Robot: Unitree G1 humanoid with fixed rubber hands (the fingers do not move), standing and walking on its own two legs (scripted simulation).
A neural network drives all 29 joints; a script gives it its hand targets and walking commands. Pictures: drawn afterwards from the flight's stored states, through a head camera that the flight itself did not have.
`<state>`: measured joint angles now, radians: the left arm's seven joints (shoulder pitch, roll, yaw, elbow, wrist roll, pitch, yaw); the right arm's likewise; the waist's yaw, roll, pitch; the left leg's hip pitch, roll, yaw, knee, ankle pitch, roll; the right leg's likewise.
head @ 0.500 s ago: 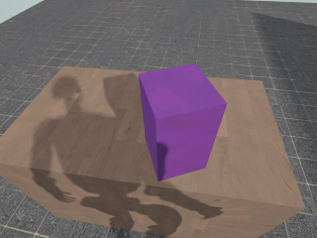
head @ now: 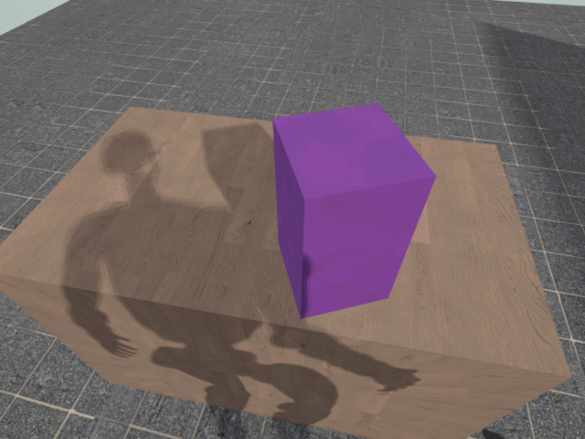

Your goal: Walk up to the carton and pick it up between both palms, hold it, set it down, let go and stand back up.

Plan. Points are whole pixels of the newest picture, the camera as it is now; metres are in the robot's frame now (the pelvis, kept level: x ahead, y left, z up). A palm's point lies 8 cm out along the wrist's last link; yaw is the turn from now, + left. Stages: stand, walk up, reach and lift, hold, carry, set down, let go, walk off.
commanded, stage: walk up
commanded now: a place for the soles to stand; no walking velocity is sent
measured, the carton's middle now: (336, 218) +0.45 -0.05 +0.05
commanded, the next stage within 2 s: reach and lift in 0.62 s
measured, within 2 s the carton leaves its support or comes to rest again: neither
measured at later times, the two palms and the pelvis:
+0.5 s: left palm out of the picture +0.04 +0.26 -0.10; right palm out of the picture +0.09 -0.26 -0.10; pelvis +0.00 -0.01 +0.01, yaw +1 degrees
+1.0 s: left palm (156, 418) +0.19 +0.21 -0.07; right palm (515, 429) +0.17 -0.27 -0.07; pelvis +0.02 -0.02 +0.02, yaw -4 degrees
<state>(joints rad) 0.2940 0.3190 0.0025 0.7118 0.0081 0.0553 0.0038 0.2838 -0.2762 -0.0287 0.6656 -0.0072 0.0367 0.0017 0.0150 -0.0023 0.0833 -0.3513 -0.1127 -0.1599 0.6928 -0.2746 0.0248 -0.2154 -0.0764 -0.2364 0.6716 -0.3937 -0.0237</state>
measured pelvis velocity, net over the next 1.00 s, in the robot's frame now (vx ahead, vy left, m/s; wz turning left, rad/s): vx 0.02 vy -0.02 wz -0.07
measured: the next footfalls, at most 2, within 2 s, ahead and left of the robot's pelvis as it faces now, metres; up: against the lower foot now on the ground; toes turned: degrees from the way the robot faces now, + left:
none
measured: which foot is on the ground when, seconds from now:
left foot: down 0.00-1.00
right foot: down 0.00-1.00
